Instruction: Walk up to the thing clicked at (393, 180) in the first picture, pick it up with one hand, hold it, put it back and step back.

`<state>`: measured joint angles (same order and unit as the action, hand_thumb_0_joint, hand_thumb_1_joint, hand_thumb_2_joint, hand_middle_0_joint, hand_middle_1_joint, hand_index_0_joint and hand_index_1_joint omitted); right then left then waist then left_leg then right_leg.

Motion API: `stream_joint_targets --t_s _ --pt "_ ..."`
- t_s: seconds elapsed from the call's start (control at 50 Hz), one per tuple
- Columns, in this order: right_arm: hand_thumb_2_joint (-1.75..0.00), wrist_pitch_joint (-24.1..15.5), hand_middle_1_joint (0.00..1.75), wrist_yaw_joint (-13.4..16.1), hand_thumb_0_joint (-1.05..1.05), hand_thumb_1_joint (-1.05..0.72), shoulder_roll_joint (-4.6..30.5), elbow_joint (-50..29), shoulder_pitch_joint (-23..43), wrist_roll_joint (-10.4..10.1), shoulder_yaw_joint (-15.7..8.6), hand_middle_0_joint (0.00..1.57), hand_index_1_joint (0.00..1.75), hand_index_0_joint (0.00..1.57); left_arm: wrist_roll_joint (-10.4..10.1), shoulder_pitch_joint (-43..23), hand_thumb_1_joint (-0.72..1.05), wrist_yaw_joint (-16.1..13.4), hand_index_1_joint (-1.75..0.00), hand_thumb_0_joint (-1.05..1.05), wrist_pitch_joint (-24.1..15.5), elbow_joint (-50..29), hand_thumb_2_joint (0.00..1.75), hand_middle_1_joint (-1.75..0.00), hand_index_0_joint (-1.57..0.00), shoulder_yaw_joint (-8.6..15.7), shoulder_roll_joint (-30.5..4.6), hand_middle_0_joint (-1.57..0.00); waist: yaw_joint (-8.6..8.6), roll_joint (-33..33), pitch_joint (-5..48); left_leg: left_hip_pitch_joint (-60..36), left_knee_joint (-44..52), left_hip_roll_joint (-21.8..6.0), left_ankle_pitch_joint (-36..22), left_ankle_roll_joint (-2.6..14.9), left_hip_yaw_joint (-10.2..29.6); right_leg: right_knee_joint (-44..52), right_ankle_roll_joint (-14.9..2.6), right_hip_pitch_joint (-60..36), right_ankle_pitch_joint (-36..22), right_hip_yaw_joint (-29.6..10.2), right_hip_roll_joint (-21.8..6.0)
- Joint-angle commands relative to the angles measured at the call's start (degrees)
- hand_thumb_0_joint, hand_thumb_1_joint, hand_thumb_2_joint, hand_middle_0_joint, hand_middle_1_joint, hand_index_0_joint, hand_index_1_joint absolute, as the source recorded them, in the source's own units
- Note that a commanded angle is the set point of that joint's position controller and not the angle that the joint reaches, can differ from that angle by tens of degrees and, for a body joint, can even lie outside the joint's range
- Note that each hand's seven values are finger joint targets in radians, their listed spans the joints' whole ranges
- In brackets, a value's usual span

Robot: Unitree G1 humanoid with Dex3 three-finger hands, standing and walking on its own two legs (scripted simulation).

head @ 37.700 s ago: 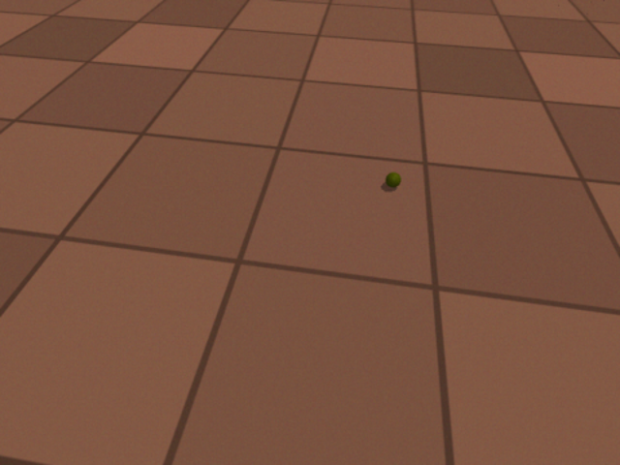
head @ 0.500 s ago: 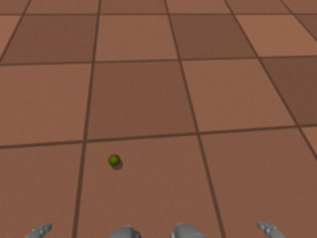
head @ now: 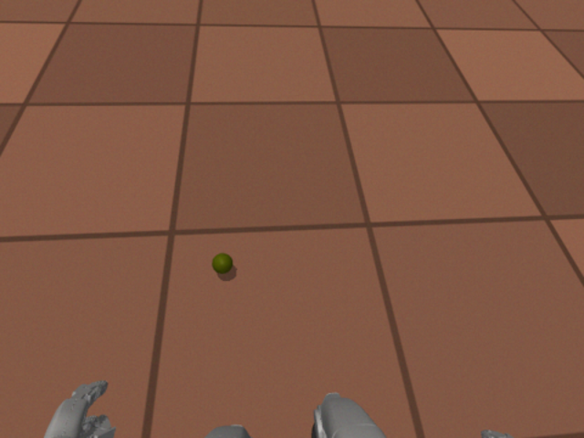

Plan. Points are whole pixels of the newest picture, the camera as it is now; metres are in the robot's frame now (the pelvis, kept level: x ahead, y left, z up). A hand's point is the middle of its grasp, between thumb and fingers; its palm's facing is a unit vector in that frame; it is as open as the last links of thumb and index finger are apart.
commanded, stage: step back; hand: left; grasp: from above
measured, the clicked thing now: (222, 263) +0.72 +0.23 -0.72
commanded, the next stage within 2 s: stand in 1.94 s
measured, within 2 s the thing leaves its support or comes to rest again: neither
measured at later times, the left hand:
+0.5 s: hand out of the picture -0.08 +0.23 -0.13, palm faces -0.06 -0.91 -0.41, open 7.4 cm
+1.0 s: hand out of the picture -0.26 +0.23 -0.15, palm faces -0.06 -0.93 -0.37, open 7.4 cm
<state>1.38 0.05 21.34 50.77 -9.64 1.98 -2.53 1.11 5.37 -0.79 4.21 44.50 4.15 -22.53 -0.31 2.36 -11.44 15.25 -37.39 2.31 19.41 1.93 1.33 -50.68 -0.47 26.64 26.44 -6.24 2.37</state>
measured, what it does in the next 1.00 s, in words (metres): walks backwards: right foot, then left foot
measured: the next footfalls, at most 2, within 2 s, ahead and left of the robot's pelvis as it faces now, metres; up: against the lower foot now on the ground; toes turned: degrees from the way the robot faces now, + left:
right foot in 0.32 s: -0.12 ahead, -0.16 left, +0.00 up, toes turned -3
left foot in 0.68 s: -0.21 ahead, +0.07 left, +0.00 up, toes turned -1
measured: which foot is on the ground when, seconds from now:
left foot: down 0.00-0.36, up 0.38-0.66, down 0.68-1.00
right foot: up 0.00-0.30, down 0.32-0.70, up 0.72-0.98, down 1.00-1.00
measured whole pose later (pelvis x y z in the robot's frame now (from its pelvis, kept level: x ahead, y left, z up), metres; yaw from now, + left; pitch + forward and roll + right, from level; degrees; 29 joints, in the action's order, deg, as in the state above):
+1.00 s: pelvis -0.34 -0.04 +0.00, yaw -5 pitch -2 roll +0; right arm 0.8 -0.4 21.3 49.4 -8.0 3.1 -2.6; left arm 1.3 13.3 0.9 2.1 52.8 4.3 -23.1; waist 1.2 1.3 -5.3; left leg 21.6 -35.2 -2.4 11.9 1.8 -2.7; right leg -36.1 -0.7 10.6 27.2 -3.1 1.2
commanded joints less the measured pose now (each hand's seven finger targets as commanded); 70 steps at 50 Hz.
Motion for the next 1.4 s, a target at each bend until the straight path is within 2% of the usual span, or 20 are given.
stream_joint_targets --t_s 0.0,0.18,0.28,0.32,0.34,0.36,0.42,0.6,0.64,0.66,0.7,0.74,0.9,0.96,0.98,1.02,1.1,1.24,1.32,1.38 --pt "-0.90 -1.9 0.30 1.8 0.00 -0.90 15.6 -6.1 4.6 0.3 -4.1 0.20 0.30 0.20 -0.7 3.8 0.90 -1.1 -0.30 0.00 -1.5 -3.0 0.90 -0.30 -0.20 3.8 -10.8 -0.20 2.41 -7.1 11.4 -1.5 13.8 -17.5 -29.0 10.19 14.6 -22.8 -1.05 2.5 3.7 -6.1 3.9" --pt "-0.90 -1.4 0.30 2.0 0.00 -0.90 15.5 -7.1 -1.5 0.1 -4.7 0.20 0.30 0.20 0.1 4.3 0.90 0.0 -0.30 0.00 -2.1 -3.1 0.90 -0.30 -0.20 3.5 -9.8 -0.20 -2.17 -12.4 15.1 -12.5 9.9 -17.1 -29.6 12.51 12.2 -2.7 2.84 -0.8 4.1 0.3 0.4" --pt "-0.90 0.2 0.30 1.5 0.00 -0.90 17.7 -8.6 3.2 -0.6 -4.8 0.20 0.30 0.20 0.3 14.5 0.90 0.8 -0.30 0.00 -2.2 2.2 0.90 -0.30 -0.20 3.9 -9.4 -0.20 2.43 -15.3 18.6 -0.7 7.5 -15.6 -17.9 7.51 10.0 23.2 -1.02 -18.4 -8.1 7.1 -1.2" --pt "-0.90 0.3 0.30 1.3 0.00 -0.90 12.7 -9.8 3.6 -1.5 -3.4 0.20 0.30 0.20 1.9 14.3 0.90 0.8 -0.30 0.00 -2.8 1.7 0.90 -0.30 -0.20 5.4 -15.1 -0.20 2.59 0.8 14.8 15.4 -4.7 -4.5 0.0 0.58 5.9 29.0 -5.31 -20.7 -6.3 -12.7 -12.4" --pt "-0.90 0.5 0.30 2.5 0.00 -0.90 11.7 -10.1 6.2 -1.7 -3.6 0.20 0.30 0.20 1.7 8.6 0.90 0.8 -0.30 0.00 -2.3 -0.6 0.90 -0.30 -0.20 6.7 -22.5 -0.20 5.10 17.1 10.6 15.2 -19.9 3.5 15.6 -2.16 3.0 36.1 -14.82 -4.6 -2.7 -26.1 -24.9" --pt "-0.90 0.8 0.30 2.6 0.00 -0.90 13.8 -9.3 5.3 -1.6 -4.2 0.20 0.30 0.20 1.7 4.4 0.90 0.5 -0.30 0.00 -2.7 -2.7 0.90 -0.30 -0.20 6.3 -21.4 -0.20 3.20 13.8 6.4 12.8 -28.9 1.2 15.3 -2.87 9.3 37.4 -16.90 2.7 -3.7 -27.6 -27.5" --pt "-0.90 0.2 0.30 2.3 0.00 -0.90 12.4 -5.7 -1.3 -2.1 -3.4 0.20 0.30 0.20 1.5 -3.3 0.90 -0.3 -0.30 0.00 -3.1 -3.9 0.90 -0.30 -0.20 4.3 -13.3 -0.20 -1.93 6.0 6.9 12.5 -31.5 4.8 6.7 -2.37 7.6 27.7 -9.33 -3.2 -21.0 -5.6 -14.6" --pt "-0.90 -0.9 0.30 1.8 0.00 -0.90 10.5 -4.6 -4.8 -0.5 -2.8 0.20 0.30 0.20 0.8 2.6 0.90 -1.2 -0.30 0.00 -1.9 -4.5 0.90 -0.30 -0.20 3.8 -13.0 -0.20 1.63 8.7 15.0 5.5 3.1 -0.1 5.8 -2.13 -1.0 18.5 -10.17 -21.6 -34.4 -6.2 -17.1" --pt "-0.90 -1.1 0.30 1.8 0.00 -0.90 11.5 -2.8 -8.1 -0.3 -3.5 0.20 0.30 0.20 0.3 2.1 0.90 -0.7 -0.30 0.00 -1.2 -4.9 0.90 -0.30 -0.20 2.8 -11.9 -0.20 0.40 4.5 16.1 -3.8 15.3 -1.3 -7.7 -0.66 0.1 13.8 -6.25 -14.7 -28.9 -3.8 -14.5" --pt "-0.90 -1.1 0.30 1.8 0.00 -0.90 15.5 -3.4 -6.7 0.6 -4.6 0.20 0.30 0.20 0.1 4.2 0.90 -0.5 -0.30 0.00 -1.2 -5.0 0.90 -0.30 -0.20 2.1 -9.5 -0.20 1.37 -4.3 16.3 -9.4 17.2 -11.8 -12.2 2.89 14.5 7.6 -3.01 -3.7 -17.0 -0.7 -9.4" --pt "-0.90 -0.9 0.30 1.1 0.00 -0.90 22.4 -5.5 -1.6 0.7 -5.8 0.20 0.30 0.20 0.4 -3.0 0.90 -1.5 -0.30 0.00 -1.0 -5.0 0.90 -0.30 -0.20 3.6 -12.3 -0.20 -2.32 -14.0 11.2 7.7 20.6 -25.8 -16.4 15.87 31.4 -15.3 -0.25 -3.8 11.0 -1.6 0.3" --pt "-0.90 -1.2 0.30 1.9 0.00 -0.90 16.8 -5.6 2.8 0.9 -3.7 0.20 0.30 0.20 -0.9 1.2 0.90 -1.2 -0.30 0.00 -0.4 -2.5 0.90 -0.30 -0.20 3.2 -10.5 -0.20 2.14 -5.1 11.3 4.4 15.4 -17.9 -26.3 11.42 16.6 -23.2 -1.12 -1.0 5.6 -6.5 3.0" --pt "-0.90 -1.7 0.30 0.6 0.00 -0.90 15.2 -4.5 0.1 1.2 -4.4 0.20 0.30 0.20 0.4 4.8 0.90 1.0 -0.30 0.00 -3.6 1.8 0.90 -0.30 -0.20 2.5 -10.5 -0.20 -1.88 -12.9 12.9 -4.9 18.9 -15.5 14.8 9.60 13.9 10.0 1.11 -6.6 6.7 4.0 -1.0" --pt "-0.90 -0.3 0.30 0.0 0.00 -0.90 16.0 -4.0 1.7 0.9 -4.7 0.20 0.30 0.20 0.8 13.0 0.90 0.8 -0.30 0.00 -4.9 8.0 0.90 -0.30 -0.20 2.9 -9.0 -0.20 2.19 -12.3 12.0 3.5 14.8 -13.5 15.4 6.40 8.8 31.3 -2.20 -20.7 -4.2 8.2 0.5" --pt "-0.90 -0.2 0.30 -0.1 0.00 -0.90 12.9 -4.3 1.4 0.6 -3.9 0.20 0.30 0.20 1.4 13.5 0.90 0.6 -0.30 0.00 -5.4 8.9 0.90 -0.30 -0.20 3.6 -10.7 -0.20 2.43 -7.3 11.7 9.7 8.8 -10.7 15.1 3.46 6.2 32.7 -3.15 -25.6 -3.8 3.1 -1.1" --pt "-0.90 -0.8 0.30 0.4 0.00 -0.90 11.2 -5.4 6.3 0.1 -3.4 0.20 0.30 0.20 2.6 9.0 0.90 0.4 -0.30 0.00 -5.6 6.5 0.90 -0.30 -0.20 5.4 -20.0 -0.20 5.00 8.4 4.1 16.0 -9.9 -1.8 12.8 -2.78 5.5 42.2 -13.31 -5.7 31.5 -29.7 -24.1" --pt "-0.90 -2.4 0.30 -0.3 0.00 -0.90 11.0 -1.5 0.9 -1.0 -3.2 0.20 0.30 0.20 1.7 2.4 0.90 0.0 -0.30 0.00 -7.4 5.2 0.90 -0.30 -0.20 3.7 -13.7 -0.20 0.78 3.2 5.2 12.1 -10.8 -1.8 2.6 -2.97 6.4 36.8 -9.40 -12.1 6.3 -11.4 -16.0" --pt "-0.90 -3.9 0.30 -0.7 0.00 -0.90 10.7 1.4 -2.2 -0.3 -3.9 0.20 0.30 0.20 1.3 3.4 0.90 1.2 -0.30 0.00 -5.8 5.3 0.90 -0.30 -0.20 2.9 -13.7 -0.20 0.47 5.5 6.0 -4.4 11.1 -0.7 -1.3 -1.78 -1.8 29.6 -7.53 -7.6 0.3 -3.4 -14.7" --pt "-0.90 -4.8 0.30 -0.1 0.00 -0.90 19.5 2.0 -7.2 0.0 -6.0 0.20 0.30 0.20 0.2 2.8 0.90 1.1 -0.30 0.00 -5.0 6.1 0.90 -0.30 -0.20 2.4 -12.3 -0.20 -2.06 -7.7 10.2 -6.1 25.0 -21.1 20.8 11.89 32.1 0.6 -1.80 -0.3 7.8 3.8 -4.3" --pt "-0.90 -5.3 0.30 0.4 0.00 -0.90 16.7 1.0 -3.6 0.2 -5.2 0.20 0.30 0.20 -0.1 5.2 0.90 1.2 -0.30 0.00 -5.3 7.1 0.90 -0.30 -0.20 2.0 -11.1 -0.20 0.30 -9.1 8.1 -5.9 22.4 -18.1 9.9 10.53 24.2 -0.2 -1.89 2.2 3.5 2.0 -6.7"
